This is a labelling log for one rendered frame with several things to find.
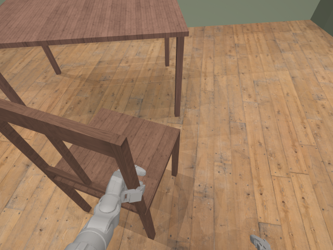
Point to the chair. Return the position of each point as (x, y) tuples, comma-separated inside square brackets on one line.
[(111, 141)]

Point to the robot right hand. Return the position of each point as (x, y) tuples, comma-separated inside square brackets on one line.
[(260, 244)]

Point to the left robot forearm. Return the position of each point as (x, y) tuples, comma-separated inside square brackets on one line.
[(98, 231)]

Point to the table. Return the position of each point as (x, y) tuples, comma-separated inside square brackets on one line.
[(28, 23)]

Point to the robot left hand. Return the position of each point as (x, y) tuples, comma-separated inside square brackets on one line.
[(117, 186)]

